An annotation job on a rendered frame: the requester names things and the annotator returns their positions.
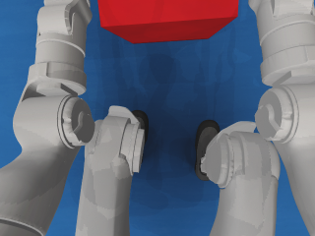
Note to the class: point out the robot right forearm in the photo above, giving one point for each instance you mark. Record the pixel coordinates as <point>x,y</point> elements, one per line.
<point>286,30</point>

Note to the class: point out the robot left forearm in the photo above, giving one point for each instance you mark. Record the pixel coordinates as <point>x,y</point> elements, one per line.
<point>61,37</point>

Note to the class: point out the robot left upper arm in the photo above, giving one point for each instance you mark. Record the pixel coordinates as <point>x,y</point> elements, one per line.
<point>51,131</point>

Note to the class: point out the left robot thigh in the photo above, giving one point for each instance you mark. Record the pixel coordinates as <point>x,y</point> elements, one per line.
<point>107,178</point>

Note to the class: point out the right robot shin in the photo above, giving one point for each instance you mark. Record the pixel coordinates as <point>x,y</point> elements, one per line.
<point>241,126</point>

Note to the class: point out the carton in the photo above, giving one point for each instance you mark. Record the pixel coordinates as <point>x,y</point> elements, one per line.
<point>148,21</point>

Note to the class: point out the robot right upper arm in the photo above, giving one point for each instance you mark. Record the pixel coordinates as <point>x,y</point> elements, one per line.
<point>286,116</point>

